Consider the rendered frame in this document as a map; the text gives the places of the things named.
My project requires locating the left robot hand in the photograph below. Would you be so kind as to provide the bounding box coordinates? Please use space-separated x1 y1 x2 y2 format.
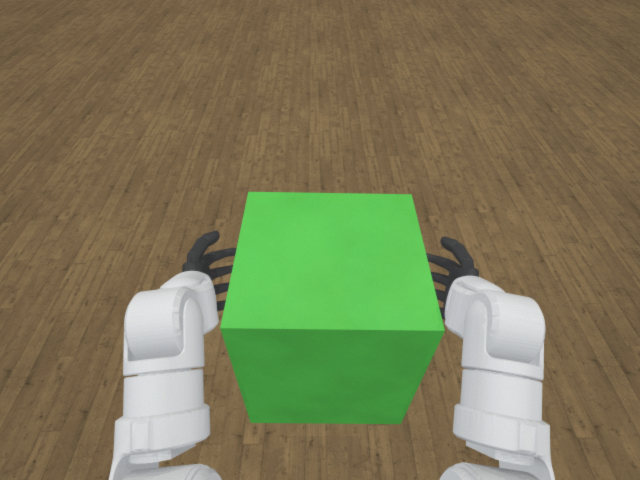
182 231 237 312

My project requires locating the carton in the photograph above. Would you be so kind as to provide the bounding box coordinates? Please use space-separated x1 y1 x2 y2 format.
220 192 445 424

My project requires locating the right robot hand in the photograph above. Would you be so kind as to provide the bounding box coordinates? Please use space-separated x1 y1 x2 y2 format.
426 236 479 320

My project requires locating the robot left forearm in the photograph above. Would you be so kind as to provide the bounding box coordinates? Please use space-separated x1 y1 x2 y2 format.
109 271 219 480

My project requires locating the robot right forearm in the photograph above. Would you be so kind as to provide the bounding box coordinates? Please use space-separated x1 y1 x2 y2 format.
445 276 555 480

